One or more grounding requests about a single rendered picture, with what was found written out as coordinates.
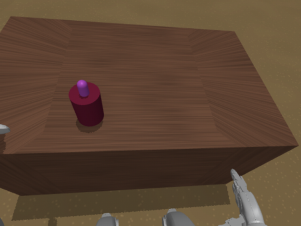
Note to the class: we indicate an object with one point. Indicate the right robot hand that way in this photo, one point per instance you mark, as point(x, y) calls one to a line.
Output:
point(249, 209)

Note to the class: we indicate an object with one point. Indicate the bottle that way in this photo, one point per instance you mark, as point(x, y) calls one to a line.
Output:
point(86, 100)

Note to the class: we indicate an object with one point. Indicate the left robot hand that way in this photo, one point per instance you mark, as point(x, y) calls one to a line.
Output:
point(4, 129)

